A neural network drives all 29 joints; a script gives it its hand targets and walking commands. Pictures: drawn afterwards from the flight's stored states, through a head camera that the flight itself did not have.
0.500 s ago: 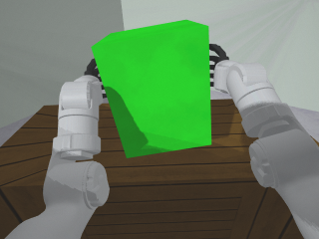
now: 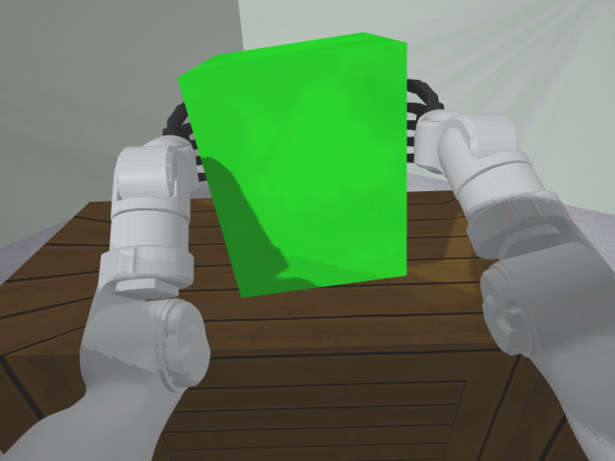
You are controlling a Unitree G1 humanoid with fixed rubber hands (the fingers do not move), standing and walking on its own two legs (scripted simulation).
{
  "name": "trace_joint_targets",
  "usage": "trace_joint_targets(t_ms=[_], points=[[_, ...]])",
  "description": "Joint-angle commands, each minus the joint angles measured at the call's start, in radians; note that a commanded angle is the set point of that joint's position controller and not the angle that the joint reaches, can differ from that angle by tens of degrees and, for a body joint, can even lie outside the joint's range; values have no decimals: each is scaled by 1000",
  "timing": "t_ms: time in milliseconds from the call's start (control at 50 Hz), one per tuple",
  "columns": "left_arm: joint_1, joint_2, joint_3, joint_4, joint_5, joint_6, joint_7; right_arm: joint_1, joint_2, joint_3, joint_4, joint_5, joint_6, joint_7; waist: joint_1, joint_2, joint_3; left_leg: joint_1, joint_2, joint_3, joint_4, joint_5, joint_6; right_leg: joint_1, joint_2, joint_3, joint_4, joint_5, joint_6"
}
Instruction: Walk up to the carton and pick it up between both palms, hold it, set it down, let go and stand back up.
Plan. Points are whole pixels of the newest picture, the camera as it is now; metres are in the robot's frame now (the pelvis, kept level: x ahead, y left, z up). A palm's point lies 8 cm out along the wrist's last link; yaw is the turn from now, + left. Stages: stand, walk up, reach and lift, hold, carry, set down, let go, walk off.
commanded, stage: hold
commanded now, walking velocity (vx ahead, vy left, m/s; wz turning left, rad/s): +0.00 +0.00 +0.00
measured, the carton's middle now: (305, 158) +0.40 -0.01 +0.30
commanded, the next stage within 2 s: none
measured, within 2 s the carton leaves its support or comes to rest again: neither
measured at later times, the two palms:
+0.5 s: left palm (177, 159) +0.38 +0.14 +0.32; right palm (425, 136) +0.37 -0.15 +0.33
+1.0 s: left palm (178, 159) +0.37 +0.14 +0.32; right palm (426, 136) +0.37 -0.15 +0.33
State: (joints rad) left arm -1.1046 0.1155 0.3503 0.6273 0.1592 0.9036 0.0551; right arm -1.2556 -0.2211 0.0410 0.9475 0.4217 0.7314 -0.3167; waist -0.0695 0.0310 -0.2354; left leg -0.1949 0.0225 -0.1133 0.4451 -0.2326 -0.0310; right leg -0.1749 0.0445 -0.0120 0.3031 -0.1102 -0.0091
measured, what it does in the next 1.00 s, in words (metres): stands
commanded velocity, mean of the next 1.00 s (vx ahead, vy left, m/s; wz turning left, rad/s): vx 0.00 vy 0.00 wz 0.00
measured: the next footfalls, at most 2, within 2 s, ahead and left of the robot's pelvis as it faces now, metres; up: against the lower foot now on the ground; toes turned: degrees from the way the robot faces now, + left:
none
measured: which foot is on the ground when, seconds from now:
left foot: down 0.00-1.00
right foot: down 0.00-1.00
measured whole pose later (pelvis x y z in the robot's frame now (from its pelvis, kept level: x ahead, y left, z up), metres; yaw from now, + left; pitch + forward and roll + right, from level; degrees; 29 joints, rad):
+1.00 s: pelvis +0.00 +0.00 +0.00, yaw +0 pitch -1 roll -2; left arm -1.09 0.12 0.34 0.61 0.16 0.91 0.05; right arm -1.24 -0.22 0.05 0.92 0.43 0.74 -0.32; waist -0.08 0.03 -0.24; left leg -0.19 0.02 -0.13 0.45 -0.24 -0.03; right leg -0.17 0.05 0.00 0.30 -0.11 -0.01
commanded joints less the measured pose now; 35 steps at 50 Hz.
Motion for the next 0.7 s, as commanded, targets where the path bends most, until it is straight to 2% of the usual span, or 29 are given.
trace_joint_targets(t_ms=[0, 260, 680], points=[[-979, -601, -280, -215, -197, -114, -148, -940, 761, 81, -431, 234, -43, 159, -8, 13, -386, -49, -79, 37, -77, 194, -22, 303, 41, 31, 3, 175, 46], [-982, -622, -304, -239, -216, -114, -146, -939, 762, 90, -463, 236, -37, 152, -21, 24, -399, -41, -76, 31, -74, 200, -26, 298, 44, 30, 5, 178, 42], [-977, -624, -304, -249, -205, -106, -142, -925, 752, 91, -438, 242, -36, 163, -13, 30, -381, -29, -67, 28, -74, 225, -32, 291, 50, 32, 4, 179, 38]])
